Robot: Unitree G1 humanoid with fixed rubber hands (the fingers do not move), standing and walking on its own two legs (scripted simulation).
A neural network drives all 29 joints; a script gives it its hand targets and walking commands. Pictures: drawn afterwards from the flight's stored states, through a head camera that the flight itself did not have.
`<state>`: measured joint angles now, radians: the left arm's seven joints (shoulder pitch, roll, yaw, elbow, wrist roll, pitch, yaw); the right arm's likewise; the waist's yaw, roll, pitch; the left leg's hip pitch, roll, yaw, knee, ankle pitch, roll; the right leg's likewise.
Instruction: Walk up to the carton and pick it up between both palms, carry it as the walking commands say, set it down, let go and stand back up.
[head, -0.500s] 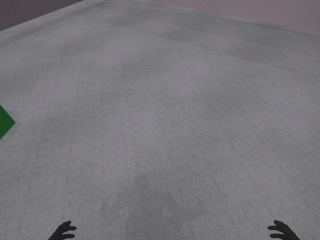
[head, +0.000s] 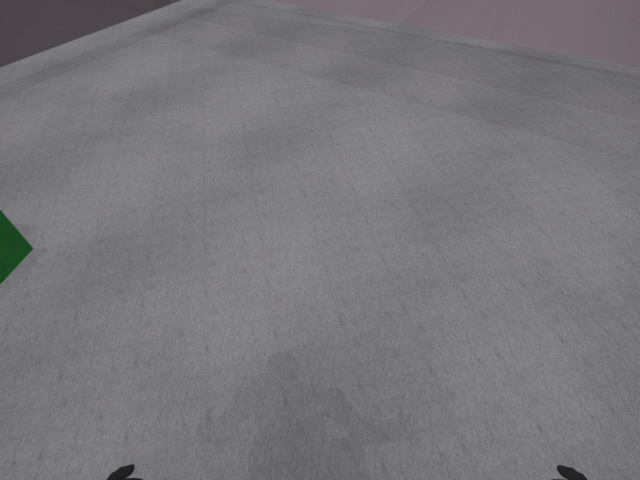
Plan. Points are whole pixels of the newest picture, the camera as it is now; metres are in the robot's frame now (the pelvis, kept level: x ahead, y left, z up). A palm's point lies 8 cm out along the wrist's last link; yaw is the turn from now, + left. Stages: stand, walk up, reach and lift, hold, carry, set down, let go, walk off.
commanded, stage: stand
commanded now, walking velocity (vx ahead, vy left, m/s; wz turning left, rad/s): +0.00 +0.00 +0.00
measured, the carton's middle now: out of the picture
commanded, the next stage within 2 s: walk up in 0.20 s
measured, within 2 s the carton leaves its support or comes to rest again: neither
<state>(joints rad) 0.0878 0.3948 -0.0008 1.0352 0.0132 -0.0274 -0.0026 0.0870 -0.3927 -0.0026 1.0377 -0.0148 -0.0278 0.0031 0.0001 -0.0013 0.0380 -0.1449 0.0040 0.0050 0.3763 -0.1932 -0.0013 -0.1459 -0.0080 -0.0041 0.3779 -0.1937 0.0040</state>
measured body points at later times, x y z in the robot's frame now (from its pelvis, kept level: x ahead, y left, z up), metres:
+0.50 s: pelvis +0.01 +0.01 +0.00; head +0.01 +0.01 +0.45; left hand +0.10 +0.36 -0.09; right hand +0.15 -0.31 -0.10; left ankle +0.01 +0.13 -0.71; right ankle +0.01 -0.12 -0.75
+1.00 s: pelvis +0.15 +0.14 -0.01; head +0.15 +0.13 +0.44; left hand +0.08 +0.50 -0.09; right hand +0.39 -0.12 -0.09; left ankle +0.09 +0.23 -0.75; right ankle +0.29 +0.08 -0.72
